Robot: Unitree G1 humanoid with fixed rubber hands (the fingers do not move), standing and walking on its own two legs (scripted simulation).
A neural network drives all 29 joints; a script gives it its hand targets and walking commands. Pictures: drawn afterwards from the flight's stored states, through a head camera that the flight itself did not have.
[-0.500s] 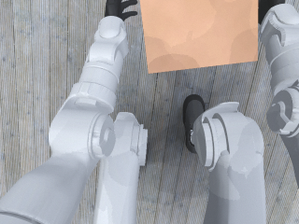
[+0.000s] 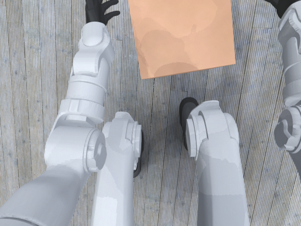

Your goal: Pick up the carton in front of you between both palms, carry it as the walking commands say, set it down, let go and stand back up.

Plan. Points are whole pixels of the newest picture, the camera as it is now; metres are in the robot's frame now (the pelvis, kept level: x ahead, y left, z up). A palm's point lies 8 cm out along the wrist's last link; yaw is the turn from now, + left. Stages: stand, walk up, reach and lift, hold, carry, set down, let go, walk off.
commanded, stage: set down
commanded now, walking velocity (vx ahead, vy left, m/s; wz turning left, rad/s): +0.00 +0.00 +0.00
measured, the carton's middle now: (178, 37) +0.50 -0.12 -0.29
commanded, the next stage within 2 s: let go in 0.78 s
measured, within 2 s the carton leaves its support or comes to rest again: neither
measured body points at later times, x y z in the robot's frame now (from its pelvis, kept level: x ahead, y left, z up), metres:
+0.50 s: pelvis +0.04 -0.01 +0.13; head +0.35 -0.08 +0.45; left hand +0.54 +0.06 +0.01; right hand +0.50 -0.34 +0.00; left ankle +0.10 +0.12 -0.38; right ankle +0.17 -0.12 -0.38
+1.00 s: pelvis +0.07 -0.03 +0.26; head +0.33 -0.10 +0.62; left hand +0.51 +0.08 +0.14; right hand +0.46 -0.34 +0.13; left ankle +0.10 +0.12 -0.38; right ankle +0.17 -0.12 -0.38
